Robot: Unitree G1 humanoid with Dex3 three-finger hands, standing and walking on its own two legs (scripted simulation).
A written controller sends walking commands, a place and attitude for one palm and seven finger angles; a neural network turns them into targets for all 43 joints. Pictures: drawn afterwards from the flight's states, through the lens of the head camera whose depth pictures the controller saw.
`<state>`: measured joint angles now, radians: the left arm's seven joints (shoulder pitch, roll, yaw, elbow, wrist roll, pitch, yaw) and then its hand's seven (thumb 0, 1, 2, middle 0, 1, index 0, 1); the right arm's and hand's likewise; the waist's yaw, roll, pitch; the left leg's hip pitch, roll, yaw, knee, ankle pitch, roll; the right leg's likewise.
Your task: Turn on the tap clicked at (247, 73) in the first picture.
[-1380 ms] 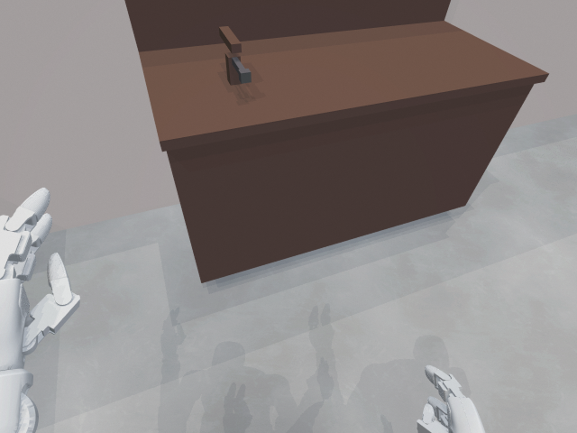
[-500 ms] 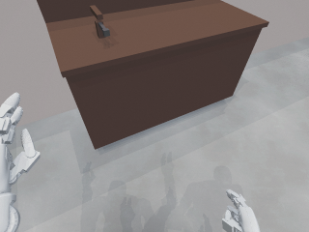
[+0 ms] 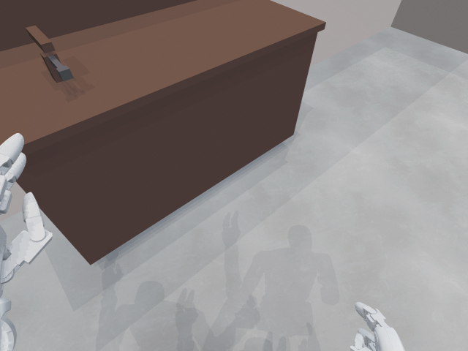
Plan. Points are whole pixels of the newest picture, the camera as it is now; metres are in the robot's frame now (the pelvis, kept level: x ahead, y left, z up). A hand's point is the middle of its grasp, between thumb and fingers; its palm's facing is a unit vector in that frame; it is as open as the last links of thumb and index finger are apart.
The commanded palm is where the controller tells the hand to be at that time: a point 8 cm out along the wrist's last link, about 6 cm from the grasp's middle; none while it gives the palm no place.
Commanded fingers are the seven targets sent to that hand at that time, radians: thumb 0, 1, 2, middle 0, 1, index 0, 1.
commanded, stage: walk to a spot facing it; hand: left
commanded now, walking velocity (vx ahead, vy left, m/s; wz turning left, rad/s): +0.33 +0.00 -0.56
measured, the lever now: (64, 73) +0.75 +0.52 +0.06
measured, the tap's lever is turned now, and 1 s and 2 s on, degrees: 0 0 0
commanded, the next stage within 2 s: turn to face it in 0.42 s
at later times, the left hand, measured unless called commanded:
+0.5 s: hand (220, 130) +0.44 +0.06 +0.15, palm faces +0.07 -0.84 -0.54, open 7.4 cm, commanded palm +0.37 +0.14 +0.18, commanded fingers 0.00 0.90 0.90 -0.20 -0.30 -0.20 -0.30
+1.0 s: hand (206, 106) +0.50 +0.09 +0.16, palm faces +0.27 -0.91 -0.32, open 7.4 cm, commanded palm +0.44 +0.15 +0.18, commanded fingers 0.00 0.90 0.90 -0.20 -0.30 -0.20 -0.30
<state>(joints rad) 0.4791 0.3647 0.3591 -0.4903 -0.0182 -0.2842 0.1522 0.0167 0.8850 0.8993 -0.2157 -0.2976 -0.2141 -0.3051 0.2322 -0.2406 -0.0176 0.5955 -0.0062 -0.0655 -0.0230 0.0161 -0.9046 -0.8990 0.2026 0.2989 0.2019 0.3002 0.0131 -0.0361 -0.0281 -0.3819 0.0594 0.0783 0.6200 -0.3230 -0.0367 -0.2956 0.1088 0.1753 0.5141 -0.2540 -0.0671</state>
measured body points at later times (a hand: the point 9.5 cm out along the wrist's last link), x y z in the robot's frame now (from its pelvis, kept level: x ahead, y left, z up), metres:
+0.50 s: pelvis +0.13 -0.07 -0.03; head +0.20 -0.11 +0.41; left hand +0.43 +0.11 +0.18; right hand +0.20 -0.33 -0.15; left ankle +0.07 +0.12 -0.64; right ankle +0.18 -0.16 -0.74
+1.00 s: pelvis +0.24 -0.10 -0.02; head +0.25 -0.09 +0.43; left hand +0.48 +0.14 +0.18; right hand +0.37 -0.36 -0.09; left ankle +0.33 -0.01 -0.74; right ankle +0.18 -0.20 -0.69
